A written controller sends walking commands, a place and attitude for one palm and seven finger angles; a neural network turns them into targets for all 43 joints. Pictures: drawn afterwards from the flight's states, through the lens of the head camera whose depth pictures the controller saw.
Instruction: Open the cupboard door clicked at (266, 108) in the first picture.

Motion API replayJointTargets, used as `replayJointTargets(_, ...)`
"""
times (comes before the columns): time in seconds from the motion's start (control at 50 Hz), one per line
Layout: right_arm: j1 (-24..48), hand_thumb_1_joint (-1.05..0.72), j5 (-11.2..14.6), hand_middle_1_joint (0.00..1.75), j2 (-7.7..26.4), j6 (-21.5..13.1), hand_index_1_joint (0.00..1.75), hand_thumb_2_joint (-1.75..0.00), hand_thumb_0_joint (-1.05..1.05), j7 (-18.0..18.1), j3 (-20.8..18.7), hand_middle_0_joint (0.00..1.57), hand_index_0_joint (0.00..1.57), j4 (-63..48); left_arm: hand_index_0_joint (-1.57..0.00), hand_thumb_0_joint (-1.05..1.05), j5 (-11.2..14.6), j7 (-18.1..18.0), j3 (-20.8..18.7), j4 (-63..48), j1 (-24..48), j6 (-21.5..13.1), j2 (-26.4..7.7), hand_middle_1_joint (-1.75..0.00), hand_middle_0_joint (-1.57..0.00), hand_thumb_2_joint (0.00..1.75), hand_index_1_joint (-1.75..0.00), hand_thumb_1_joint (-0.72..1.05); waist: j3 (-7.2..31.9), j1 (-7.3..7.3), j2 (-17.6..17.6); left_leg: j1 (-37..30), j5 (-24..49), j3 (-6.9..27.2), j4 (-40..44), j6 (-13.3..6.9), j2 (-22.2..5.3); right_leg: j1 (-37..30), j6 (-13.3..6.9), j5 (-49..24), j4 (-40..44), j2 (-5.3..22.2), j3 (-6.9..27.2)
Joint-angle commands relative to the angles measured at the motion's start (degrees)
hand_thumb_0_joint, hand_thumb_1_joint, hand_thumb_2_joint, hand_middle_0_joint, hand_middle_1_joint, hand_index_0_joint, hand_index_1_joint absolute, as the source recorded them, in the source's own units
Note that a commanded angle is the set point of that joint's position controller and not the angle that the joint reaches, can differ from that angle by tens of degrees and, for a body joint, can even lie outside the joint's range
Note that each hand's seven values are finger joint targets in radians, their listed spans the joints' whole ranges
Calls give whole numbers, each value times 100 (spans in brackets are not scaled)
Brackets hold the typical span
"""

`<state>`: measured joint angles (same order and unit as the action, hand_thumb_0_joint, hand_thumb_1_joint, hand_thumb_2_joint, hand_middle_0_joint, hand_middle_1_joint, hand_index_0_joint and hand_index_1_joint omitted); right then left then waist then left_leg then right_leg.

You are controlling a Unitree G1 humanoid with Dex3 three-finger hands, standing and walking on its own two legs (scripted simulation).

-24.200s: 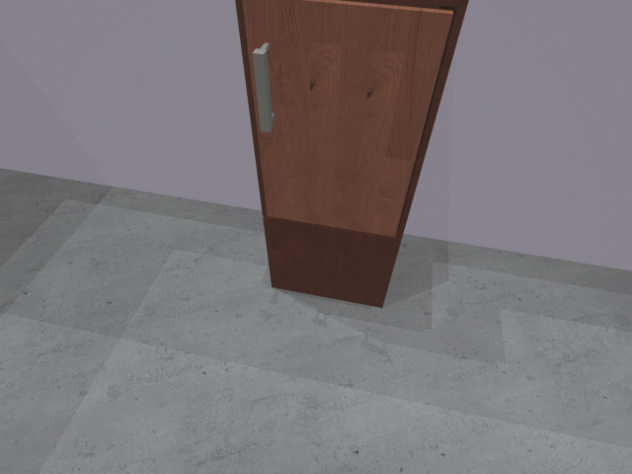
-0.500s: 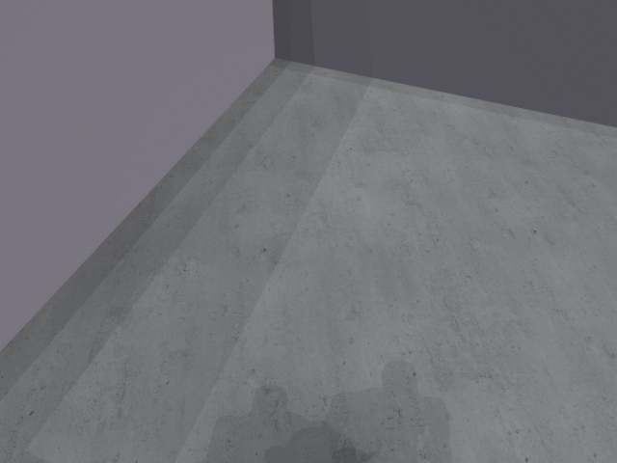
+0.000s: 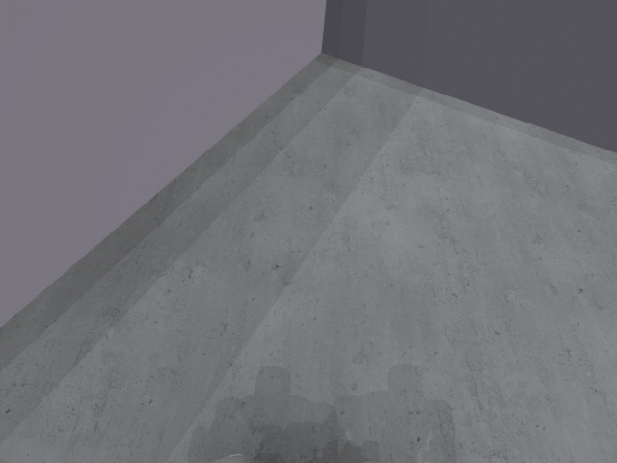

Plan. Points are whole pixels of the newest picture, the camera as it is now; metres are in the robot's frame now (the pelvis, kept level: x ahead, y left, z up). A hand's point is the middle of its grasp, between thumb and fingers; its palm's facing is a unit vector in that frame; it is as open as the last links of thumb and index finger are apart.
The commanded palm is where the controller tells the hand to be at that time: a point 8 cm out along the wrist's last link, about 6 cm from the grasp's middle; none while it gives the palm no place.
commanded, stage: turn to face it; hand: left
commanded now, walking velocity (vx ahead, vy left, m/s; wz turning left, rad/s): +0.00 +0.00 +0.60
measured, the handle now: out of the picture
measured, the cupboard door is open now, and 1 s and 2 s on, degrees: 48 48 48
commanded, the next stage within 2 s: none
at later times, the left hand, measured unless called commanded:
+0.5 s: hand out of the picture +0.03 +0.15 -0.15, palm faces +0.33 -0.91 -0.25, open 7.4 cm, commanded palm none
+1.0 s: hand out of the picture +0.06 +0.13 -0.13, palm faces +0.56 -0.77 -0.29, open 7.4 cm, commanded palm none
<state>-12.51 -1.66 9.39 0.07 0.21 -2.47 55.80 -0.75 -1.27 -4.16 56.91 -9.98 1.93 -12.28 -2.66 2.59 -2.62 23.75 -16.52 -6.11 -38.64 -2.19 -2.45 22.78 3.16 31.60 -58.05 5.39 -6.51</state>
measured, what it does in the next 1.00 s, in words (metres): steps to the right, turning left: right foot, then left foot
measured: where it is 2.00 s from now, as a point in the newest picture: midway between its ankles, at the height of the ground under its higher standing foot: outside the picture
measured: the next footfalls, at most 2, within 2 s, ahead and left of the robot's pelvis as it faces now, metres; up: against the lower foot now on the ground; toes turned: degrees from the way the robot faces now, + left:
right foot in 0.20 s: +0.08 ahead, -0.16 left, +0.00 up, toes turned +4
left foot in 0.54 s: +0.07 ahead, +0.07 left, +0.00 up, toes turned +27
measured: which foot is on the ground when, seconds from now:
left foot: down 0.00-0.20, up 0.22-0.52, down 0.54-0.88, up 0.90-1.00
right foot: up 0.00-0.18, down 0.20-0.54, up 0.56-0.88, down 0.90-1.00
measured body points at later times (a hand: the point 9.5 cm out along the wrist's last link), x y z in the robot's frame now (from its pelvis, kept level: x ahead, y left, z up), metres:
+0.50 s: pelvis +0.05 -0.06 +0.02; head +0.11 -0.04 +0.46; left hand +0.01 +0.19 -0.13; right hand +0.26 -0.27 -0.12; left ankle +0.03 +0.06 -0.69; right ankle +0.04 -0.17 -0.72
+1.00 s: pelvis +0.09 -0.10 +0.01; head +0.15 -0.08 +0.46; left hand +0.03 +0.17 -0.11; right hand +0.30 -0.28 -0.14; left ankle +0.00 +0.01 -0.65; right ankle +0.15 -0.20 -0.72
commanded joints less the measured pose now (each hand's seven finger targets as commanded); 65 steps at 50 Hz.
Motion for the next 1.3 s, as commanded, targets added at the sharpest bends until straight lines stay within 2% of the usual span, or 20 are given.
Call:
replayJointTargets(0.0, -416, -90, -23, 30, 1217, -56, 30, -90, 0, 136, -273, 20, 20, -288, -20, 0, -6, 59, -86, -626, 248, -124, -296, -30, -20, 90, -30, 90, 619, -94, 1333, -1334, 2948, 1973, 1721, -684, -1460, 959, 142, -481, -577, -9, 585)
replayJointTargets(0.14, 344, -90, 24, 30, 1416, 132, 30, -90, 0, 45, -430, 20, 20, -665, -20, 0, 10, 42, -122, -630, -494, -153, -423, -30, -20, 90, -30, 90, 693, -410, 1031, -305, 1439, 1801, 1263, -317, -835, -1256, 45, -1596, 2839, -421, 213)
replayJointTargets(0.18, 570, -90, 96, 30, 781, 169, 30, -90, 0, -56, -348, 20, 20, -981, -20, 0, -134, -37, -306, -718, -772, -242, -1386, -30, -20, 90, -30, 90, 406, -602, -1603, 1237, -1428, 414, -899, 516, 551, -1897, -799, -1837, 4494, 1900, 2602)
replayJointTargets(0.2, 653, -90, 51, 30, 925, 188, 30, -90, 0, -103, -375, 20, 20, -1047, -20, 0, -98, -32, -244, -811, -654, -214, -1479, -30, -20, 90, -30, 90, 321, -616, -1309, 1067, -1905, 656, -2232, 424, 321, -1201, -1240, -2050, 4478, 2389, 2570)
replayJointTargets(0.3, 739, -90, 81, 30, 719, 261, 30, -90, 0, -165, -279, 20, 20, -828, -20, 0, -82, -67, -82, -883, -299, -316, -799, -30, -20, 90, -30, 90, 347, -285, -971, 1091, -1035, 426, -2373, 630, -3, -1920, -889, -5279, 3526, 1326, 594)
replayJointTargets(0.46, 772, -90, 106, 30, 754, 189, 30, -90, 0, -181, -157, 20, 20, -910, -20, 0, -52, -35, -211, -744, -617, -303, -1250, -30, -20, 90, -30, 90, 723, -289, -833, -389, -235, -264, 391, 415, 314, -2238, -702, -6280, 2585, 1452, -62)
replayJointTargets(0.5, 40, -90, 35, 30, 1245, 130, 30, -90, 0, -160, -292, 20, 20, -751, -20, 0, 11, 10, -198, -859, -440, -282, -1140, -30, -20, 90, -30, 90, 1138, 153, 32, -2271, 1725, 262, 1288, 90, -225, -893, -228, -4784, 1159, 1212, -417)
replayJointTargets(0.52, -450, -90, -1, 30, 1960, 96, 30, -90, 0, -121, -485, 20, 20, -698, -20, 0, 57, 60, -98, -1098, -308, -251, -711, -30, -20, 90, -30, 90, 1348, 405, 1951, -3225, 4234, 2671, 1425, -916, -2046, 888, 231, -142, -343, 288, -469)
replayJointTargets(0.54, -723, -90, 60, 30, 2157, 163, 30, -90, 0, -98, -491, 20, 20, -590, -20, 0, -17, 0, -73, -1308, -29, -152, -783, -30, -20, 90, -30, 90, 1302, 433, 1496, -2869, 4249, 2769, 1449, -1384, -2488, 1133, 157, 781, -965, 153, 293)
replayJointTargets(0.64, 424, -90, 20, 30, 1579, 90, 30, -90, 0, 54, -344, 20, 20, -844, -20, 0, -25, 71, -126, -950, -48, -1, -662, -30, -20, 90, -30, 90, 451, -171, 1135, -1221, 1957, 1905, 1875, -704, -1221, 776, 192, -618, -609, 76, 639)
replayJointTargets(0.82, 581, -90, 32, 30, 1534, 185, 30, -90, 0, -2, -470, 20, 20, -888, -20, 0, 5, 51, -133, -980, -432, -113, -632, -30, -20, 90, -30, 90, 552, -410, 1135, -214, 1134, 2177, 1359, -364, -670, -1300, 40, -1487, 2687, -478, 297)
replayJointTargets(0.86, 554, -90, 108, 30, 941, 197, 30, -90, 0, -59, -391, 20, 20, -1070, -20, 0, -115, -45, -313, -966, -762, -211, -1402, -30, -20, 90, -30, 90, 565, -602, -1090, 1311, -1002, 971, -480, 363, 505, -2311, -660, -1375, 4261, 1525, 2411)
replayJointTargets(0.88, 703, -90, 79, 30, 999, 194, 30, -90, 0, -99, -404, 20, 20, -1164, -20, 0, -106, -51, -283, -1062, -637, -188, -1607, -30, -20, 90, -30, 90, 471, -655, -1259, 1055, -1924, 754, -1956, 436, 499, -1537, -1207, -1854, 4468, 2429, 2776)
replayJointTargets(0.96, 544, -90, 83, 30, 824, 287, 30, -90, 0, -158, -331, 20, 20, -857, -20, 0, -69, -84, -102, -1146, 15, -239, -917, -30, -20, 90, -30, 90, 353, -214, -1093, 941, -1140, 612, -2806, 589, 35, -1514, -1017, -4385, 3625, 1384, 865)
replayJointTargets(1.08, 837, -90, 130, 30, 616, 214, 30, -90, 0, -215, -200, 20, 20, -886, -20, 0, -99, -60, -210, -887, -501, -250, -1199, -30, -20, 90, -30, 90, 568, -503, -921, 161, -966, -37, -388, 556, 217, -2228, -869, -5451, 3060, 1462, 348)
replayJointTargets(1.14, 353, -90, 95, 30, 854, 188, 30, -90, 0, -189, -244, 20, 20, -809, -20, 0, -25, -12, -248, -916, -334, -206, -1249, -30, -20, 90, -30, 90, 642, -178, -629, -981, 177, -115, 889, 429, 269, -1520, -501, -4622, 2412, 1391, -52)
replayJointTargets(1.16, -51, -90, 62, 30, 1215, 140, 30, -90, 0, -173, -338, 20, 20, -719, -20, 0, 11, 13, -233, -1001, -264, -174, -1100, -30, -20, 90, -30, 90, 883, 69, 196, -1930, 1281, 505, 1361, 191, -245, -711, -214, -3677, 1533, 1181, -283)
replayJointTargets(1.18, -443, -90, 13, 30, 1855, 114, 30, -90, 0, -141, -509, 20, 20, -705, -20, 0, 39, 56, -119, -1217, -178, -145, -671, -30, -20, 90, -30, 90, 1058, 258, 1955, -2768, 3359, 2695, 1537, -649, -1850, 882, 236, -84, 160, 309, -411)
replayJointTargets(1.2, -809, -90, 17, 30, 2093, 152, 30, -90, 0, -83, -544, 20, 20, -578, -20, 0, -18, 27, -63, -1423, 215, -89, -650, -30, -20, 90, -30, 90, 1044, 432, 1730, -2493, 3495, 3033, 1640, -1215, -2336, 1170, 160, 810, -607, 155, 241)
replayJointTargets(1.28, 244, -90, -11, 30, 1569, 96, 30, -90, 0, 59, -393, 20, 20, -816, -20, 0, -23, 72, -128, -1103, 249, -8, -636, -30, -20, 90, -30, 90, 363, -99, 1474, -1091, 1666, 2181, 1910, -696, -1269, 887, 123, -485, -637, 117, 688)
